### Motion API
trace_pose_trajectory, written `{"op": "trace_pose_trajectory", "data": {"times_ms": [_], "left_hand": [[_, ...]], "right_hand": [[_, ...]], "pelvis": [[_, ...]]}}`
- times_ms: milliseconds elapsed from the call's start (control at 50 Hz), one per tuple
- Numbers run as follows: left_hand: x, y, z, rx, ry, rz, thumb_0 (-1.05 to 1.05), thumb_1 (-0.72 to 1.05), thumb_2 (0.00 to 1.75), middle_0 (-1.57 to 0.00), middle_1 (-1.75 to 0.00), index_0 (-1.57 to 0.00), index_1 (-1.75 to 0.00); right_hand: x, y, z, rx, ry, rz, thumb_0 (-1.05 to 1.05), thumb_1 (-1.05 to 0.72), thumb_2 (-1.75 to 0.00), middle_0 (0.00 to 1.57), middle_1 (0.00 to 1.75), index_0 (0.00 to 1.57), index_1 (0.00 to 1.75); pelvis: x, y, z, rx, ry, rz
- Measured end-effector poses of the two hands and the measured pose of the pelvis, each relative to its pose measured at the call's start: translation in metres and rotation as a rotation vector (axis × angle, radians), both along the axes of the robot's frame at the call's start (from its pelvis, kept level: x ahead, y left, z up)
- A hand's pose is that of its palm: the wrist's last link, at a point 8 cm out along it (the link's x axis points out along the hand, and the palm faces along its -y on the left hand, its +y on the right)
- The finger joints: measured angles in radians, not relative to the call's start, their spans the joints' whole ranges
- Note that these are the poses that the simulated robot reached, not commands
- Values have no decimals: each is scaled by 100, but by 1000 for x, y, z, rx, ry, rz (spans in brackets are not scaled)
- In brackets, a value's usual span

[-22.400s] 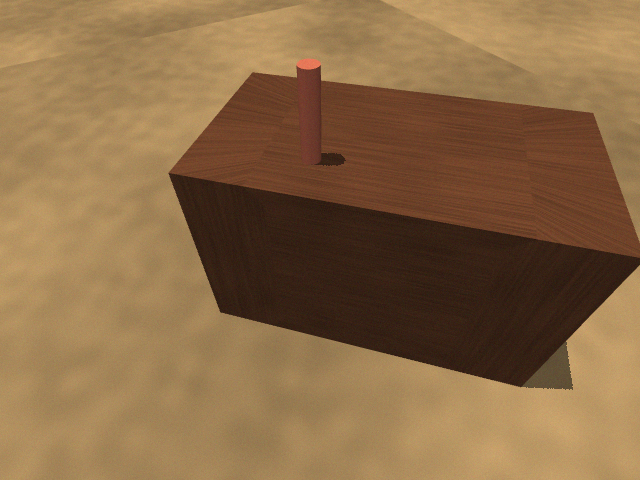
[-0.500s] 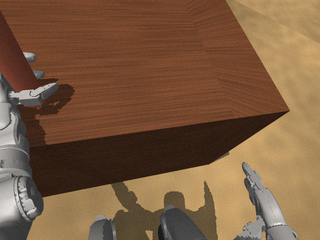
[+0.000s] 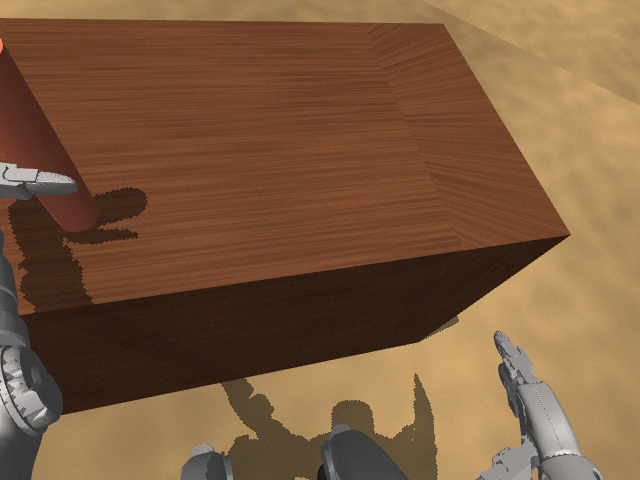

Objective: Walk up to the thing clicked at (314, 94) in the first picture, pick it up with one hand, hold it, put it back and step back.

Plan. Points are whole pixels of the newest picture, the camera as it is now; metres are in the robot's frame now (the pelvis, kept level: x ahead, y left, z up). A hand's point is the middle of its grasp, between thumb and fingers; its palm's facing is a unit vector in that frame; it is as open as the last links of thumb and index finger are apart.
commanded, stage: withdraw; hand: left
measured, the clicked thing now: (36, 152) +0.50 +0.24 +0.09
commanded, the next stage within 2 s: rise in 0.04 s
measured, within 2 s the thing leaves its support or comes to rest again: neither
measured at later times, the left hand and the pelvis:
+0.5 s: hand out of the picture +0.44 +0.40 +0.14, palm faces +0.51 -0.80 -0.31, open 17.4 cm; pelvis +0.01 +0.00 +0.04, yaw +1 degrees
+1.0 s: hand out of the picture +0.22 +0.28 +0.13, palm faces +0.37 -0.85 -0.37, open 17.4 cm; pelvis +0.02 +0.00 +0.05, yaw +2 degrees
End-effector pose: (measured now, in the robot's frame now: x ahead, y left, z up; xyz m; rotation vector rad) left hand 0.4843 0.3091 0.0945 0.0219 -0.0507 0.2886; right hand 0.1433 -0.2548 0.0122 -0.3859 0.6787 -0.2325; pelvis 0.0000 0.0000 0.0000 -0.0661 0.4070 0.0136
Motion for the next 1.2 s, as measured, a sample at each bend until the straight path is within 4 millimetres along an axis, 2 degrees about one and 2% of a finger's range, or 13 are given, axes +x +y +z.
{"op": "trace_pose_trajectory", "data": {"times_ms": [80,160,260,340,460,540,600,680,820,880,1020,1120,1200], "left_hand": [[0,18,37,22,7,12,-1,-52,7,-8,-7,-8,-6],[-8,32,58,20,47,10,-1,-55,4,-7,-5,-7,-4],[-30,48,53,113,212,44,-1,-56,3,-6,-5,-6,-4],[-53,69,46,126,308,131,-1,-56,3,-6,-6,-6,-5],[-83,112,63,168,297,280,-1,-53,4,-6,-5,-6,-5],[-100,123,71,222,312,305,-1,-52,4,-6,-4,-5,-4],[-112,115,67,260,343,273,-1,-52,4,-6,-3,-5,-4],[-134,89,57,290,347,195,-1,-52,4,-6,-3,-5,-4],[-208,30,43,281,282,83,-1,-51,3,-7,-3,-6,-4],[-242,17,46,271,259,91,-1,-51,3,-7,-4,-6,-4],[-307,6,56,296,266,155,-1,-52,3,-7,-4,-6,-4],[-338,-24,56,281,294,106,-1,-53,2,-7,-4,-6,-4],[-354,-42,63,288,280,75,-1,-52,2,-7,-4,-6,-4]], "right_hand": [[-2,-2,-3,30,20,-22,-1,52,-6,6,5,6,6],[0,1,-9,77,29,-21,-1,53,-5,6,5,5,6],[6,13,-12,156,48,-3,-1,55,-5,6,5,5,6],[8,18,-9,186,76,15,-1,56,-5,6,5,5,6],[10,16,1,163,110,27,-1,54,-6,6,6,5,6],[13,15,4,147,111,32,-1,52,-7,6,6,5,6],[17,18,3,159,94,39,-1,51,-7,6,6,5,6],[21,22,5,201,44,30,-1,51,-7,6,6,5,6],[24,16,13,219,-18,-23,-1,50,-7,6,5,6,6],[28,9,17,196,-32,-36,-1,50,-7,6,5,6,6],[31,-4,17,167,-71,-32,-1,49,-7,6,5,5,6],[24,-2,8,203,-84,-17,-1,50,-6,6,5,5,6],[18,-4,3,225,-102,-20,-1,50,-6,6,5,5,6]], "pelvis": [[4,1,8,0,-19,2],[7,3,15,4,-37,0],[9,4,25,16,-62,-3],[11,4,33,23,-85,-3],[11,3,40,24,-122,10],[12,7,45,19,-137,16],[14,11,48,18,-151,16],[18,15,51,23,-177,11],[23,14,53,42,-237,5],[22,10,53,47,-259,12],[15,2,51,57,-286,30],[8,-4,48,65,-291,33],[2,-10,45,71,-294,35]]}}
